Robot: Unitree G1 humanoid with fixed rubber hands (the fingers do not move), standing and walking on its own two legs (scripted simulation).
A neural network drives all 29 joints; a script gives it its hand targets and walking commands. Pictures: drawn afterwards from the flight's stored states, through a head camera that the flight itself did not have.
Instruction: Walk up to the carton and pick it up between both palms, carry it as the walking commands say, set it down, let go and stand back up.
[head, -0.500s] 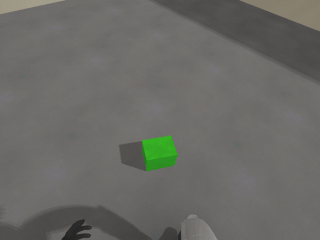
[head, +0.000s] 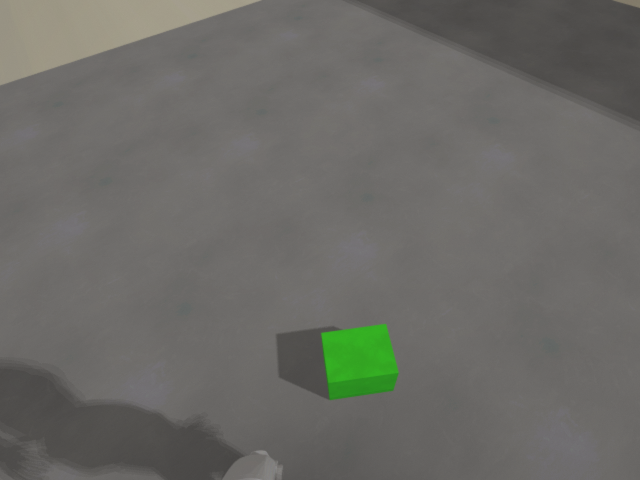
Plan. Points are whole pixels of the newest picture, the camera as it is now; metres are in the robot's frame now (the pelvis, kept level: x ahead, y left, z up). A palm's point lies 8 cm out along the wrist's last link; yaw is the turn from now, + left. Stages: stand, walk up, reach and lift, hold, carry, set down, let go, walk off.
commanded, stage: walk up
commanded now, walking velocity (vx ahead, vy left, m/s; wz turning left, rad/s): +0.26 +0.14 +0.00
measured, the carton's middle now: (357, 362) +0.54 -0.04 -0.71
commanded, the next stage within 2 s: none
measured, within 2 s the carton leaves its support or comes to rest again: neither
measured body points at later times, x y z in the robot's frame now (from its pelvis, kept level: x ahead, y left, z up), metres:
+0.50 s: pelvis +0.05 +0.03 +0.00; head +0.08 +0.06 +0.44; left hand +0.16 +0.29 -0.16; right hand +0.07 -0.25 -0.13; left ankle +0.10 +0.16 -0.75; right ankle +0.04 -0.14 -0.69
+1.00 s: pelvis +0.04 -0.04 -0.01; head +0.05 -0.04 +0.44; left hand +0.11 +0.20 -0.16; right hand +0.04 -0.28 -0.16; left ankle +0.03 +0.07 -0.75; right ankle +0.04 -0.16 -0.75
